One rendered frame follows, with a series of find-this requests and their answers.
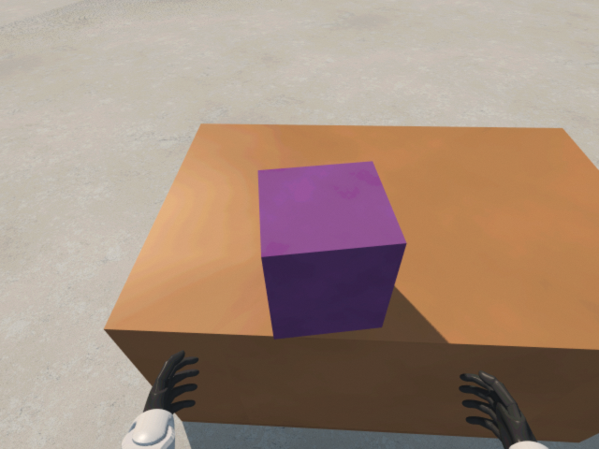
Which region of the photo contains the robot right hand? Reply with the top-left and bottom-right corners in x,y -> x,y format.
459,370 -> 537,449

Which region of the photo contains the left robot forearm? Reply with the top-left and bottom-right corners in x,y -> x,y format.
122,409 -> 175,449

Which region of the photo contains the robot left hand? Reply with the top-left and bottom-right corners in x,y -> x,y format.
143,350 -> 199,415

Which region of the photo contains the carton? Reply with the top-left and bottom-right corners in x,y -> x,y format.
258,161 -> 406,340

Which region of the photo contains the pedestal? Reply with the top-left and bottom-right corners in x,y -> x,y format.
104,123 -> 599,442

